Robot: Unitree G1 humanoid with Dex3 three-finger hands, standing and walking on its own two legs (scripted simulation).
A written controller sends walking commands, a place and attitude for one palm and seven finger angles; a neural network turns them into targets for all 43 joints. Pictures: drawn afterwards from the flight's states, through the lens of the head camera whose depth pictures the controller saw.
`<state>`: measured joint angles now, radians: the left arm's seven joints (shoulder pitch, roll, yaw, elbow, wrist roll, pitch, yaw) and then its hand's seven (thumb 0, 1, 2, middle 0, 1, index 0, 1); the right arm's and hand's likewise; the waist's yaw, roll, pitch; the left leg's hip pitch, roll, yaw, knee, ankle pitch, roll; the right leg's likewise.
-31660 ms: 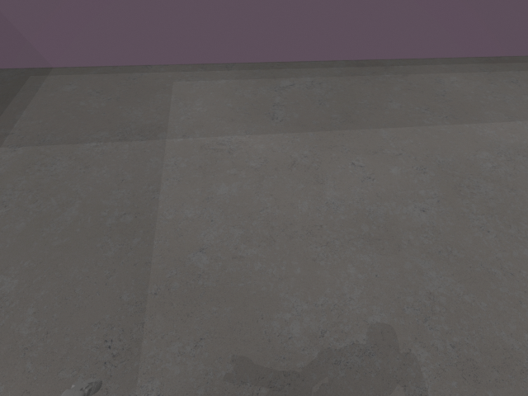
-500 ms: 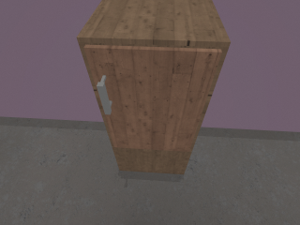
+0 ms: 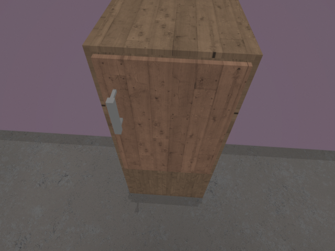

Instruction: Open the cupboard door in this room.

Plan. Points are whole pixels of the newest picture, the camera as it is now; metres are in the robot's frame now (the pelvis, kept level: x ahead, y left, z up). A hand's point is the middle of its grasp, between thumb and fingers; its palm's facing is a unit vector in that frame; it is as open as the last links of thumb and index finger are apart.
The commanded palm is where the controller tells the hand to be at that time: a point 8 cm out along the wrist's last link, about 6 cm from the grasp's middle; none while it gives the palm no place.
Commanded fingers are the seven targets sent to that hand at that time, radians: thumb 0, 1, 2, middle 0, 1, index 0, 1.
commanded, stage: look again from close up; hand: left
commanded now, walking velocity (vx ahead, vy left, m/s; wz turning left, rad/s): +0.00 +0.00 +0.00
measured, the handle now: (116, 112) +0.49 +0.19 +0.02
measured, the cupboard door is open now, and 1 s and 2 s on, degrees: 0 0 0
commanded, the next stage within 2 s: raise the hand with hooked fingers in 0.58 s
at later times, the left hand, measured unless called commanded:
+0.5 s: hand out of the picture +0.00 +0.22 -0.17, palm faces -0.02 -0.97 -0.22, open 7.4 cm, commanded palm none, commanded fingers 0.00 0.90 0.90 -0.20 -0.30 -0.20 -0.30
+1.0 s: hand (80, 228) +0.17 +0.21 -0.02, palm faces +0.01 -1.00 -0.03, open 8.1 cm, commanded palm +0.10 +0.28 -0.05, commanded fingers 0.00 0.50 0.73 -0.23 -0.56 -0.23 -0.56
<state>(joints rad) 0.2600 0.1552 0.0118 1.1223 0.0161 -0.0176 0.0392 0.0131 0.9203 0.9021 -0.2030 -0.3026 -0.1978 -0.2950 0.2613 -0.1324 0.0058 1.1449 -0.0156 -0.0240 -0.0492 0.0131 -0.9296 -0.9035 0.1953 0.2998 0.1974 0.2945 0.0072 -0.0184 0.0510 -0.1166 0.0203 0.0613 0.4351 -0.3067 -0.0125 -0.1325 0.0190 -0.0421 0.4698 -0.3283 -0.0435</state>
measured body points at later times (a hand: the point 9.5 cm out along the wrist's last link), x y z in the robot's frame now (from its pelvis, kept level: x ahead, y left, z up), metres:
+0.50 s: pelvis -0.03 +0.04 +0.00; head -0.03 +0.03 +0.45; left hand +0.00 +0.27 -0.15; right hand -0.02 -0.18 -0.16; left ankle -0.03 +0.13 -0.74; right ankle -0.05 -0.09 -0.74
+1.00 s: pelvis -0.05 +0.02 -0.06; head -0.03 +0.04 +0.39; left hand +0.16 +0.26 -0.01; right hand +0.15 -0.24 -0.10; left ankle -0.03 +0.13 -0.74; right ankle -0.05 -0.09 -0.74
